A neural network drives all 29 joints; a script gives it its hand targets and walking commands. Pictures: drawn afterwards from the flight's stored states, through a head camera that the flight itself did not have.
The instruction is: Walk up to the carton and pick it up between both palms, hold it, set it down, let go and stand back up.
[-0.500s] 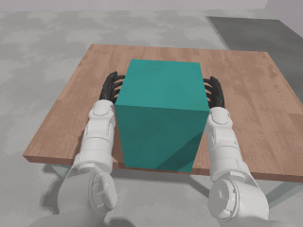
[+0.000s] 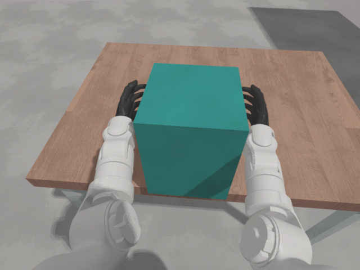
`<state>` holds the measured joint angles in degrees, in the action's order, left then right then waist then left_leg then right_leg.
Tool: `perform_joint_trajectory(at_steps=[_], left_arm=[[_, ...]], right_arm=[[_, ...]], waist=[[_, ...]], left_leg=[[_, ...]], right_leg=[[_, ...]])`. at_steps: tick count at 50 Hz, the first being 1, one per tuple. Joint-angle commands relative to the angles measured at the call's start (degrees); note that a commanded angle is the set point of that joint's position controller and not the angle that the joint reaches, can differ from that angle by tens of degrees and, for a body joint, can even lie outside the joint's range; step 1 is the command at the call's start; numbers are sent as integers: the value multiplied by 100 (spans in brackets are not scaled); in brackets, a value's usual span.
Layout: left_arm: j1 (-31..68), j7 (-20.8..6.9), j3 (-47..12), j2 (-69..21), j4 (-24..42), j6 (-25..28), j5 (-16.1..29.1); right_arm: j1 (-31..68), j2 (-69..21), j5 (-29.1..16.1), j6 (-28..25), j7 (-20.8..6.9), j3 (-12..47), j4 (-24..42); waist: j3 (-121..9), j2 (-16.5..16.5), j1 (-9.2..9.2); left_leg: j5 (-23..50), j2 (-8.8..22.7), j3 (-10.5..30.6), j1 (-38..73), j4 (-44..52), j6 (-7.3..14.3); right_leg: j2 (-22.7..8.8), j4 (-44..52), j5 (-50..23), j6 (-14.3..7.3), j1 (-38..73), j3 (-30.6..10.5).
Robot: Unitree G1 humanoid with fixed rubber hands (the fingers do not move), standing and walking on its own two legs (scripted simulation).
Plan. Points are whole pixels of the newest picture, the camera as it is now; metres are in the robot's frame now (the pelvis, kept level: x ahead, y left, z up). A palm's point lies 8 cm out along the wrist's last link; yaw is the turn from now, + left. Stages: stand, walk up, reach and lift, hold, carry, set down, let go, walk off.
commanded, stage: set down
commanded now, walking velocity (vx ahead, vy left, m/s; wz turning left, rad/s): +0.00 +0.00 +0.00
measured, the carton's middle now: (191, 133) +0.42 -0.04 +0.06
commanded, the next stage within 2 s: none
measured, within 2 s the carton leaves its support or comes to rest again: neither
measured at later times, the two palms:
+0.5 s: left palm (127, 123) +0.43 +0.11 +0.10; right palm (256, 125) +0.39 -0.18 +0.11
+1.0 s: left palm (128, 123) +0.44 +0.11 +0.09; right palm (255, 126) +0.40 -0.19 +0.10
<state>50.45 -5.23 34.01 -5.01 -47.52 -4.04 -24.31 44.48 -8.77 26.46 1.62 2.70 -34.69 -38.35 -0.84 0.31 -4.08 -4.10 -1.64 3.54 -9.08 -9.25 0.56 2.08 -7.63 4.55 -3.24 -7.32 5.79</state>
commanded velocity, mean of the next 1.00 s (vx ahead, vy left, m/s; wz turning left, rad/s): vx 0.00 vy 0.00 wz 0.00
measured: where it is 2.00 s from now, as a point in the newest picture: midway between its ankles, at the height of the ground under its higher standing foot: outside the picture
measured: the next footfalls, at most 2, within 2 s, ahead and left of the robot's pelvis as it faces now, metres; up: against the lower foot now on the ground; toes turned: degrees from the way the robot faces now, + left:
none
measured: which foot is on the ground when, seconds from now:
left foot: down 0.00-1.00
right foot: down 0.00-1.00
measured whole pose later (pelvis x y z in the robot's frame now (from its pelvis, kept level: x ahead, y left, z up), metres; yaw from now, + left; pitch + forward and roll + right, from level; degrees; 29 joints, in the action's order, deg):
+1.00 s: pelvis +0.01 +0.00 +0.00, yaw -2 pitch +6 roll +0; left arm 46.7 -3.9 31.8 -4.3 -47.4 -0.8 -23.8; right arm 42.9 -7.4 23.6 -1.8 1.7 -31.9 -40.9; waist -1.1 -0.9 -3.6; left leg -4.4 -1.4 1.5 -10.4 -8.6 0.8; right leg 2.0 -8.6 4.9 -3.0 -9.9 4.3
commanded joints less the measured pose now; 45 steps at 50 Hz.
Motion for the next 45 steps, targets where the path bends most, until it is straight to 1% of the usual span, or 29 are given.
perform_joint_trajectory(at_steps=[1,14,22,29,30,31,33,41,43,45], left_arm=[[2112,-347,-949,-1354,-40,-8,-145],[1805,-370,-852,-1343,88,-8,-276],[1859,-318,-951,-1382,219,198,-235],[1789,-277,-900,-1383,162,310,-266],[1990,-302,-1098,-1492,414,351,-146],[1995,-309,-1129,-1551,333,366,-151],[2026,-309,-1170,-1573,354,382,-124],[1903,-291,-1161,-1432,469,356,-142],[1857,-254,-1141,-1262,475,363,-115],[1797,-163,-1090,-849,452,397,-41]], right_arm=[[2540,-1563,104,-88,-584,1254,38],[2098,-1479,155,-56,-629,1160,26],[1991,-1527,180,-200,-627,1176,13],[1888,-1537,199,-248,-606,1159,-102],[1991,-1567,13,-365,-589,1364,111],[2002,-1643,-11,-387,-578,1463,17],[2090,-1646,5,-401,-573,1438,-19],[2009,-1477,58,-365,-603,1271,-96],[1975,-1312,38,-350,-587,1236,-121],[1918,-930,-40,-331,-522,1206,-152]], waist=[[-1902,-27,73],[-1596,-2,100],[-1814,21,84],[-1874,30,114],[-1863,-111,-97],[-1970,-62,17],[-2059,-108,-37],[-2019,26,6],[-2041,28,24],[-2109,9,64]], left_leg=[[124,149,10,170,127,70],[92,164,-27,348,158,7],[207,155,-42,347,159,2],[332,150,-52,289,158,17],[255,141,-53,150,135,-24],[292,138,-40,10,167,27],[282,139,-16,70,202,36],[255,122,-28,317,140,-77],[264,122,-50,338,124,-91],[270,124,-106,308,104,-94]], right_leg=[[-211,-373,-1862,632,1371,-12],[-188,-283,-1637,640,1141,-7],[-185,-309,-1845,644,1103,-44],[-173,-348,-2048,629,1135,-95],[-198,-306,-2027,647,1386,-26],[-227,-376,-2264,658,1552,-55],[-193,-451,-2465,696,1655,-56],[-169,-434,-2190,670,1320,-21],[-161,-458,-2188,662,1255,-44],[-149,-510,-2206,647,1153,-100]])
